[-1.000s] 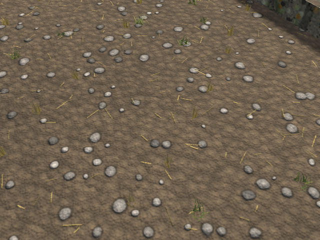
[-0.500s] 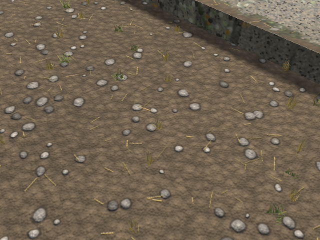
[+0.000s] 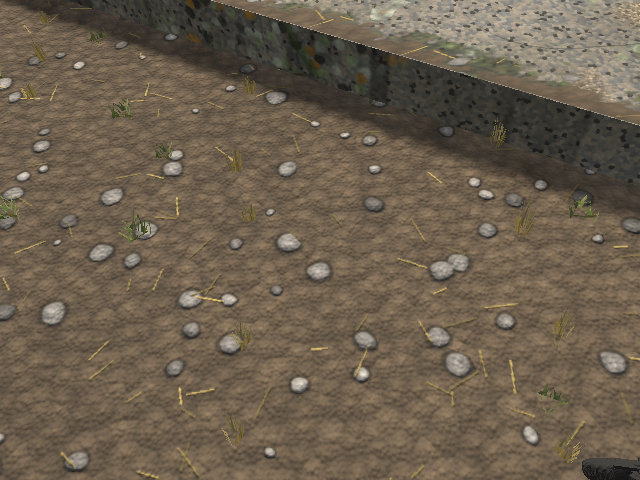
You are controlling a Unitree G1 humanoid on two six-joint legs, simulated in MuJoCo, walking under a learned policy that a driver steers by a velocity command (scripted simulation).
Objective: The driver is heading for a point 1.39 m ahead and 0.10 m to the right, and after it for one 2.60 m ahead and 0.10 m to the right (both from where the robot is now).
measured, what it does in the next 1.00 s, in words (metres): walks ahead: left foot, then right foot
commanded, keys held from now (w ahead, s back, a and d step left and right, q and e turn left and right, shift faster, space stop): w+e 0.50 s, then w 0.06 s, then w+q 0.44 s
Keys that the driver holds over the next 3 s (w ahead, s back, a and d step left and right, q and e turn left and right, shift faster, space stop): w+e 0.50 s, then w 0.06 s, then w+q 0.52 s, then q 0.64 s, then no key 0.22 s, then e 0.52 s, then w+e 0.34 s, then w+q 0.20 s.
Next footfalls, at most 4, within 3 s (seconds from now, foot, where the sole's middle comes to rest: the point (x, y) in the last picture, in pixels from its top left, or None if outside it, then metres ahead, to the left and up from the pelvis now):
0.18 left None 0.29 0.15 -0.78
0.70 right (465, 469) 0.49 -0.20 -0.78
1.22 left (379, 319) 0.83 -0.03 -0.78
1.72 right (467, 299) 0.89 -0.24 -0.78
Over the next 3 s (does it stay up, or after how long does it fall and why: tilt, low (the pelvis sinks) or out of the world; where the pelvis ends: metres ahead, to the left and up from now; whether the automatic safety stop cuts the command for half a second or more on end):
stays up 0.94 -0.12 -0.01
